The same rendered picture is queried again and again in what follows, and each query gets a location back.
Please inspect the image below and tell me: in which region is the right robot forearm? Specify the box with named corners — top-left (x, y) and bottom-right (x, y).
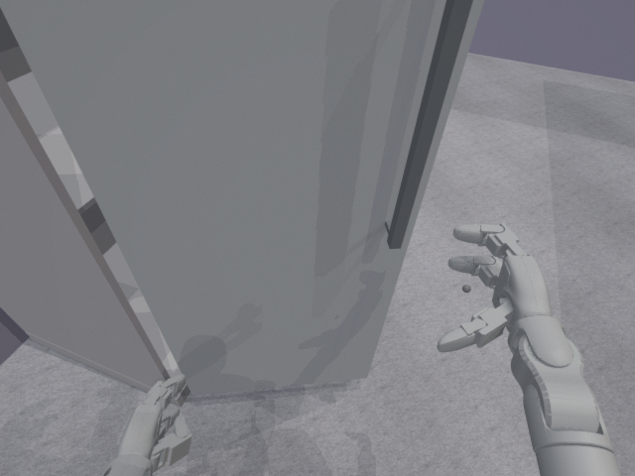
top-left (508, 315), bottom-right (622, 476)

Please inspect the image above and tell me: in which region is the left robot forearm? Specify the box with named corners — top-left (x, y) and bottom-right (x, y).
top-left (101, 454), bottom-right (153, 476)

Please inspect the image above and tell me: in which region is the fridge door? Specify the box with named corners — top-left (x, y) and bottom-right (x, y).
top-left (0, 0), bottom-right (484, 395)

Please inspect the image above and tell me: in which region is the robot right hand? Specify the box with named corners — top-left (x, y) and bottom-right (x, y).
top-left (438, 223), bottom-right (552, 352)

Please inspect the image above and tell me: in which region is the handle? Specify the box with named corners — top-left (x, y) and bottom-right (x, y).
top-left (385, 0), bottom-right (473, 249)

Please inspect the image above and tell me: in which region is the robot left hand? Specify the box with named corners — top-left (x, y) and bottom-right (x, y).
top-left (115, 374), bottom-right (192, 473)

